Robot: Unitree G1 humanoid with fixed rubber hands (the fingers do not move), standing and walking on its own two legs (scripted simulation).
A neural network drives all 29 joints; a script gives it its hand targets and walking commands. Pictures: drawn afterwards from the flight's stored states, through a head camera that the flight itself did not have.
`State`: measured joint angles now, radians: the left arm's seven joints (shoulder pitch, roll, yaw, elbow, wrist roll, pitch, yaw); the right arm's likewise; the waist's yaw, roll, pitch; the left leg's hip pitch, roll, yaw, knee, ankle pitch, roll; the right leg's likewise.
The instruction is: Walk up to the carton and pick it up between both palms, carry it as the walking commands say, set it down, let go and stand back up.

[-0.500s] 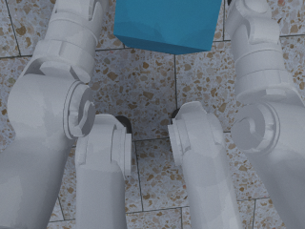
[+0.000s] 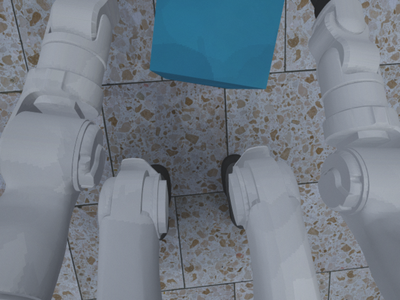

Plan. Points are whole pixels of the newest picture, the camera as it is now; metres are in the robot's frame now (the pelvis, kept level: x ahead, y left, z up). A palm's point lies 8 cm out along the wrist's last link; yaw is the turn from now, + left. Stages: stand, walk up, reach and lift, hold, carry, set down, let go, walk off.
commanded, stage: set down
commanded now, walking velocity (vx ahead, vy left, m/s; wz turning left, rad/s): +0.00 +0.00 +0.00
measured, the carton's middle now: out of the picture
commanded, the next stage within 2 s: let go in 1.10 s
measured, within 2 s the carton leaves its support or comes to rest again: neither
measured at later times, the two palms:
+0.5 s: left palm out of the picture +0.59 +0.12 +0.00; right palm out of the picture +0.53 -0.21 +0.01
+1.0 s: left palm out of the picture +0.59 +0.12 +0.16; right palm out of the picture +0.53 -0.21 +0.16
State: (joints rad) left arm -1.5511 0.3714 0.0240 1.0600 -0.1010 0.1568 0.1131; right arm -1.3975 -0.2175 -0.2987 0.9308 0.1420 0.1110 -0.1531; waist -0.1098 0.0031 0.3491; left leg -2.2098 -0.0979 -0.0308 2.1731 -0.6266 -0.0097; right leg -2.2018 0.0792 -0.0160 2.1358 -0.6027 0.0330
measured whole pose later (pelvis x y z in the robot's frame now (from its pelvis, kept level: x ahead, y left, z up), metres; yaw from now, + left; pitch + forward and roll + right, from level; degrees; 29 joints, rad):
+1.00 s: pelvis +0.03 +0.00 +0.26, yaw +2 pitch +45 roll -1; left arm -1.32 0.25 0.22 1.00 0.11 0.20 0.04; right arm -1.13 -0.11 -0.46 0.79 -0.06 0.16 -0.08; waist -0.12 0.03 0.00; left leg -1.56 -0.08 -0.08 1.10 -0.33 -0.01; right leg -1.55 0.05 0.03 1.08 -0.31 0.01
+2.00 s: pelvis +0.12 +0.00 +0.38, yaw +1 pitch +7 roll +0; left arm 0.11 0.16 0.09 0.52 0.03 0.02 0.00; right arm 0.18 -0.19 -0.03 0.44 0.02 0.02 0.07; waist -0.04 -0.02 0.03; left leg -0.33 -0.04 -0.07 0.48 -0.28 0.01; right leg -0.34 0.05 0.07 0.47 -0.25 -0.01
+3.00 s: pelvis +0.14 -0.01 +0.38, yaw +1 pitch +0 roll +0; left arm 0.18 0.34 0.04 0.78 0.03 0.01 0.02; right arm 0.18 -0.35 -0.03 0.76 -0.03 0.01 -0.02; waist 0.00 0.03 0.00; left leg -0.16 -0.02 -0.08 0.48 -0.32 0.00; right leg -0.17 0.05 0.04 0.47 -0.30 -0.03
